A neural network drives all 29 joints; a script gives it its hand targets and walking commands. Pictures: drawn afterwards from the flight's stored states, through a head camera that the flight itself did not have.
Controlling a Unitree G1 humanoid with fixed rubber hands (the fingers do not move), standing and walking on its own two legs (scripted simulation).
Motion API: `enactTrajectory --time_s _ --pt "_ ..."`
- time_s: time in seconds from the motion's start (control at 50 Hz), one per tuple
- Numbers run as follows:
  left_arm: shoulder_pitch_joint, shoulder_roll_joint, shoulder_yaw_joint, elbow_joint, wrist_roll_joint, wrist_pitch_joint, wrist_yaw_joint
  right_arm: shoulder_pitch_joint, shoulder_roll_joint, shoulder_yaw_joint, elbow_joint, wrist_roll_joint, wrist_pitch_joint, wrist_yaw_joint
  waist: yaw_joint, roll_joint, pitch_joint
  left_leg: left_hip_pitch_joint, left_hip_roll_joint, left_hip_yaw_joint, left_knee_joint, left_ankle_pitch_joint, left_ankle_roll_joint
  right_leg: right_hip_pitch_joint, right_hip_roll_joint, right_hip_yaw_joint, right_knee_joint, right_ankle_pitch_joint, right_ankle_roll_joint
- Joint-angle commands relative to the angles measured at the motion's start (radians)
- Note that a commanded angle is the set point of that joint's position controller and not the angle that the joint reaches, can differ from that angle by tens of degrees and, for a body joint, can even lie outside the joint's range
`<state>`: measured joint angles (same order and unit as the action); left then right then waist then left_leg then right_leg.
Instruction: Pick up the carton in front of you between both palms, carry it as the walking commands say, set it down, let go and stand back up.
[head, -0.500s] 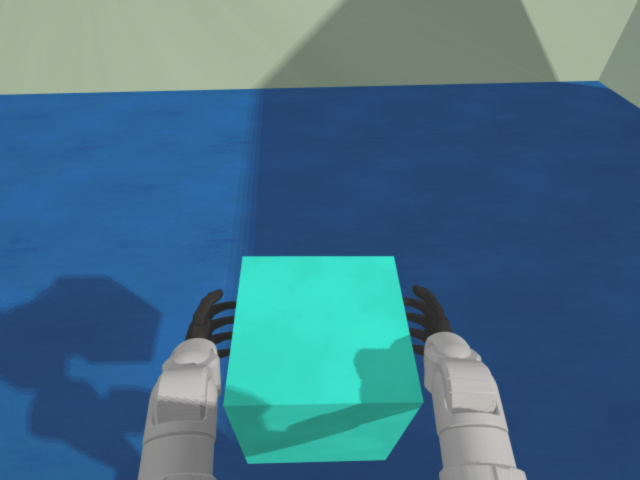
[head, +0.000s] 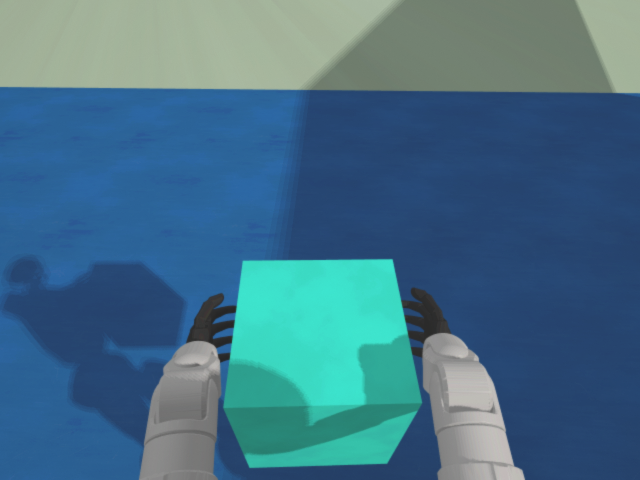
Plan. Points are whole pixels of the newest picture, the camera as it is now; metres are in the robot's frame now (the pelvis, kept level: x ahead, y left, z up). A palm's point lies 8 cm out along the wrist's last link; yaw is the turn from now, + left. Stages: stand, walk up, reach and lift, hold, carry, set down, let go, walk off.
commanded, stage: hold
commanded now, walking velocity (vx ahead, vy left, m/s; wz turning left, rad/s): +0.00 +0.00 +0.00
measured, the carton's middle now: (318, 367) +0.31 +0.01 -0.05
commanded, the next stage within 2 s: set down in 0.08 s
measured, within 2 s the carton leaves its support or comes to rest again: neither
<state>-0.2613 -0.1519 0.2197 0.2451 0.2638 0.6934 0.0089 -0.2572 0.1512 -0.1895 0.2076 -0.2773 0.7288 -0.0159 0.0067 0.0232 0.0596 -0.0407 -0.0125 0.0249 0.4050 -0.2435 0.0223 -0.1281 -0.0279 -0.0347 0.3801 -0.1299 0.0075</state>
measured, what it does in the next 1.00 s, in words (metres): lowers itself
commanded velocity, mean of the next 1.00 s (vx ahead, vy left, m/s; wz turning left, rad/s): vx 0.00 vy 0.00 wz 0.00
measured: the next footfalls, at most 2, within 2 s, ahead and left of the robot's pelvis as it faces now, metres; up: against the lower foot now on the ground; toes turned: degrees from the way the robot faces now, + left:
none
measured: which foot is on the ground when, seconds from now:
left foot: down 0.00-1.00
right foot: down 0.00-1.00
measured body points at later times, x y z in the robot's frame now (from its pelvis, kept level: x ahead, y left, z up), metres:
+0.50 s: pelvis -0.03 -0.03 -0.02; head +0.03 -0.04 +0.42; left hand +0.34 +0.15 -0.02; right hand +0.35 -0.15 -0.02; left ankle +0.00 +0.10 -0.74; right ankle +0.06 -0.12 -0.74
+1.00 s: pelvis -0.04 +0.00 -0.14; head +0.18 -0.01 +0.25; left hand +0.41 +0.12 -0.21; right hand +0.38 -0.18 -0.21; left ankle +0.00 +0.10 -0.74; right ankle +0.06 -0.12 -0.74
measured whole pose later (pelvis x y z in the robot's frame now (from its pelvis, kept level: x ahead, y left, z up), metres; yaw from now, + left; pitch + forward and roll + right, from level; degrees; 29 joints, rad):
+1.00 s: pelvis -0.04 +0.00 -0.14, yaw +3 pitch +36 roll +0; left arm -0.78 -0.10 0.42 0.62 0.25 0.24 0.02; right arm -0.69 0.15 -0.52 0.45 -0.28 0.27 -0.01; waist -0.08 0.06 -0.13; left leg -1.41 -0.06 -0.01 1.26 -0.47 0.02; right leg -1.47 -0.02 0.01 1.20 -0.35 0.02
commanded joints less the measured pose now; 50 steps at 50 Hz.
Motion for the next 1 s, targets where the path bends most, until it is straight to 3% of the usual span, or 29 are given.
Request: enactTrajectory --time_s 0.0,0.1,0.16,0.22,0.3,0.36,0.42,0.5,0.62,0.72,0.76,0.8,0.88,0.98 --pt "-0.506 -0.909 -0.516 -0.030 -0.237 -0.035 -0.242 -0.433 0.901 0.474 -0.025 0.213 -0.047 0.223 -0.042 0.002 -0.234 -0.158 -0.034 -0.140 -0.102 0.113 0.000 0.239 0.120 0.093 0.010 0.091 -0.029" --pt "-0.561 -0.915 -0.471 0.024 -0.217 -0.042 -0.256 -0.506 0.929 0.454 0.022 0.206 -0.044 0.242 -0.023 0.004 -0.205 -0.249 -0.030 -0.134 -0.121 -0.006 0.019 0.294 0.110 0.091 0.014 0.030 -0.024" --pt "-0.662 -0.904 -0.401 0.113 -0.177 -0.068 -0.270 -0.620 0.950 0.409 0.094 0.191 -0.058 0.253 -0.004 0.001 -0.175 -0.321 -0.027 -0.124 -0.123 -0.137 0.044 0.307 0.104 0.090 0.031 -0.076 -0.014" --pt "-0.788 -0.884 -0.296 0.238 -0.110 -0.115 -0.282 -0.751 0.958 0.315 0.209 0.150 -0.088 0.259 0.002 -0.010 -0.157 -0.339 -0.037 -0.109 -0.078 -0.213 0.059 0.252 0.097 0.104 0.042 -0.195 -0.006" --pt "-0.877 -0.797 -0.089 0.387 0.018 -0.178 -0.273 -0.845 0.908 0.134 0.349 0.057 -0.133 0.220 0.002 -0.041 -0.112 -0.361 -0.056 -0.096 0.034 -0.220 0.057 0.147 0.079 0.153 0.046 -0.323 -0.006" --pt "-0.875 -0.688 0.045 0.445 0.105 -0.219 -0.249 -0.830 0.807 -0.005 0.403 -0.028 -0.178 0.177 -0.008 -0.044 -0.094 -0.414 -0.065 -0.092 0.093 -0.192 0.054 0.084 0.082 0.150 0.078 -0.298 -0.007" --pt "-0.846 -0.591 0.107 0.474 0.147 -0.267 -0.232 -0.782 0.693 -0.103 0.416 -0.089 -0.237 0.143 -0.036 -0.035 -0.128 -0.485 -0.073 -0.088 0.144 -0.144 0.046 0.003 0.094 0.127 0.133 -0.192 -0.007" --pt "-0.821 -0.580 0.052 0.482 0.113 -0.377 -0.232 -0.754 0.667 -0.074 0.386 -0.088 -0.360 0.125 -0.055 -0.027 -0.256 -0.609 -0.102 -0.084 0.231 -0.052 0.034 -0.096 0.109 0.109 0.239 -0.004 -0.003" --pt "-0.876 -0.720 -0.179 0.464 -0.007 -0.561 -0.237 -0.841 0.812 0.186 0.345 0.018 -0.556 0.131 -0.046 -0.007 -0.630 -0.809 -0.142 -0.074 0.388 0.064 0.005 -0.150 0.125 0.107 0.455 0.231 0.010" --pt "-0.945 -0.804 -0.416 0.334 -0.129 -0.603 -0.206 -0.918 0.862 0.382 0.220 0.108 -0.601 0.146 -0.066 0.003 -1.094 -0.885 -0.151 -0.076 0.549 0.227 -0.023 -0.203 0.140 0.092 0.653 0.437 0.016" --pt "-0.941 -0.824 -0.461 0.312 -0.152 -0.586 -0.192 -0.915 0.858 0.408 0.204 0.127 -0.585 0.156 -0.081 0.011 -1.168 -0.906 -0.154 -0.079 0.592 0.243 -0.029 -0.286 0.147 0.078 0.697 0.424 0.016" --pt "-0.937 -0.844 -0.464 0.322 -0.153 -0.556 -0.187 -0.907 0.854 0.398 0.219 0.132 -0.558 0.174 -0.094 0.024 -1.150 -0.925 -0.154 -0.082 0.622 0.212 -0.034 -0.426 0.156 0.060 0.719 0.327 0.015" --pt "-0.959 -0.881 -0.395 0.392 -0.121 -0.484 -0.205 -0.932 0.854 0.324 0.285 0.107 -0.491 0.226 -0.110 0.043 -1.004 -1.031 -0.154 -0.083 0.657 0.059 -0.036 -0.686 0.164 0.030 0.758 0.112 0.003" --pt "-1.016 -0.876 -0.317 0.462 -0.095 -0.440 -0.212 -0.980 0.830 0.233 0.356 0.079 -0.442 0.262 -0.131 0.049 -0.945 -1.146 -0.157 -0.081 0.716 -0.004 -0.033 -0.854 0.162 0.013 0.823 0.043 -0.004"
